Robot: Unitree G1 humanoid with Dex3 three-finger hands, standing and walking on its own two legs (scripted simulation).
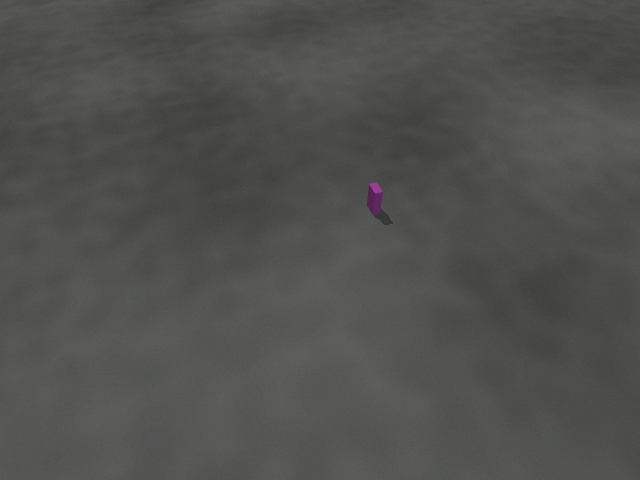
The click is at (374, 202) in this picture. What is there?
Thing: carton on end
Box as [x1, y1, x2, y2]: [367, 182, 382, 214]
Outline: 376,182 370,183 368,189 367,205 372,214 379,212 382,191
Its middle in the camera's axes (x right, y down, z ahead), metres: +0.25 -0.18 +1.75
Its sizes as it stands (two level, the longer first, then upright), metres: 0.069 0.037 0.128
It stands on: the floor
